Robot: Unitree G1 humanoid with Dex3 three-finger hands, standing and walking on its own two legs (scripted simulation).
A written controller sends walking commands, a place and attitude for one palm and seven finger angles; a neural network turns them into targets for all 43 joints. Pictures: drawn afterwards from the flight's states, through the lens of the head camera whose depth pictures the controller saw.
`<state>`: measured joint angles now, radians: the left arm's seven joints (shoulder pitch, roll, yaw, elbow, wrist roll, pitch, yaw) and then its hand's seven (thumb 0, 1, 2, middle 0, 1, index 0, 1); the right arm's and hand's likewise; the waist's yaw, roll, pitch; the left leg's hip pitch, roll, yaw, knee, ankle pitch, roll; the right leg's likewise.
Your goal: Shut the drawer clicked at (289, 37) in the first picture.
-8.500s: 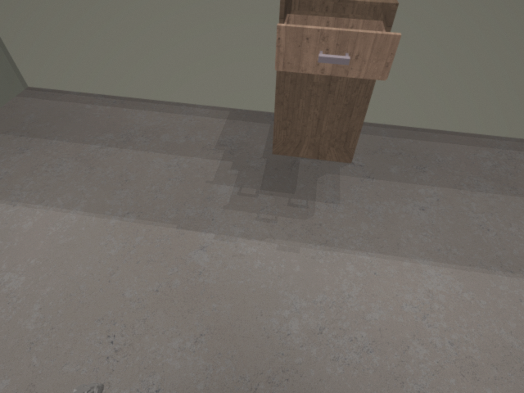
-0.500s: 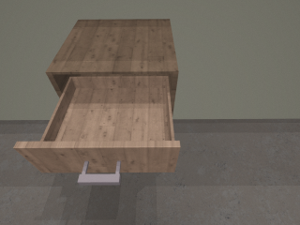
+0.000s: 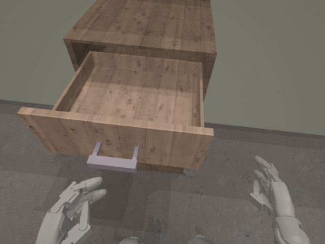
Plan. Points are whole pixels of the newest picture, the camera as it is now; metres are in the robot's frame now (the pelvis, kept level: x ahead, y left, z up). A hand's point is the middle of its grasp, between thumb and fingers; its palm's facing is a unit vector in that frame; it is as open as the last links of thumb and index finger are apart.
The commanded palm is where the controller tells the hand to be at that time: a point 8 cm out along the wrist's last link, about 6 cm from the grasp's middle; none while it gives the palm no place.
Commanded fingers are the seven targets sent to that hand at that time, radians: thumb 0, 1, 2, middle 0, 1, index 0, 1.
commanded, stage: raise the hand and make a fist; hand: left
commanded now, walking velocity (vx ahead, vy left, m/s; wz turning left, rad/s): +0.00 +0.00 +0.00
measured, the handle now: (115, 155) +0.30 +0.15 +0.06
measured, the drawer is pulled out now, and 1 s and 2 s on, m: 0.30 0.30 0.30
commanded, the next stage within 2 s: bring the fist close to the handle in 1.44 s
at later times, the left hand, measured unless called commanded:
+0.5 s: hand (92, 215) +0.16 +0.15 +0.10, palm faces +0.02 -1.00 -0.03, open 3.4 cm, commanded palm +0.11 +0.19 +0.11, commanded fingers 0.00 0.90 0.90 -1.18 -1.36 -1.18 -1.36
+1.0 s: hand (90, 215) +0.15 +0.13 +0.15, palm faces +0.03 -1.00 -0.04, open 3.2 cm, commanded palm +0.09 +0.17 +0.16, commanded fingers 0.00 0.90 0.90 -1.40 -1.60 -1.40 -1.60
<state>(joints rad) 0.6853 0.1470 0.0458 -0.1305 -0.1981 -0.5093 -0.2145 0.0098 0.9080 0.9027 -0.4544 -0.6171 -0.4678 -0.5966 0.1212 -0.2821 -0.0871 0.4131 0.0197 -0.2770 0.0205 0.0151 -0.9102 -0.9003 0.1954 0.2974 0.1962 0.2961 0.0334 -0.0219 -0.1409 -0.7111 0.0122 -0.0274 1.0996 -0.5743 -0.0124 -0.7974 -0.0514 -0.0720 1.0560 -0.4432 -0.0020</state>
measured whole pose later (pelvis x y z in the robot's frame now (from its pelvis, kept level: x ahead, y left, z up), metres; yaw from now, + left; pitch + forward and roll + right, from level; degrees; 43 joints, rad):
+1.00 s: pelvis +0.02 +0.01 +0.02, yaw +1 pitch +7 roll -2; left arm 0.96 0.15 -0.10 -0.70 -0.12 -0.21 -0.10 0.01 0.90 0.90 -1.39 -1.58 -1.38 -1.58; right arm 0.24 -0.18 0.03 0.39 0.04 -0.21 0.00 0.02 -0.90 -0.90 0.20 0.30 0.20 0.30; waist 0.04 0.05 -0.13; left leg -0.53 0.01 -0.04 0.98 -0.56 0.01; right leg -0.60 -0.05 -0.09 0.92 -0.43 0.02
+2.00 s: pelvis +0.02 +0.01 +0.01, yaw +0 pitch +9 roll -1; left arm 0.80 0.12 -0.12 -0.52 -0.09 -0.25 -0.06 0.01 0.90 0.90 -1.40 -1.60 -1.40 -1.60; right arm 0.29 -0.21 0.01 0.41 0.03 -0.20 -0.01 0.02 -0.90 -0.90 0.20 0.30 0.20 0.30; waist 0.01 0.05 -0.12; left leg -0.61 0.01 -0.03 1.03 -0.57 0.00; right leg -0.70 -0.05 -0.07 0.99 -0.44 0.01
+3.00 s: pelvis +0.01 +0.01 -0.01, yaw +0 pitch +15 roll -1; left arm 0.62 0.12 -0.12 -0.31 -0.08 -0.34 -0.01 0.01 0.90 0.90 -1.40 -1.60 -1.40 -1.60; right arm 0.27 -0.22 0.01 0.38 0.01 -0.12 -0.01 0.02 -0.90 -0.90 0.20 0.30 0.20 0.30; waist -0.02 0.03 -0.15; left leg -0.80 0.00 -0.03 1.15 -0.61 0.00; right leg -0.88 -0.06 -0.07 1.10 -0.47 0.01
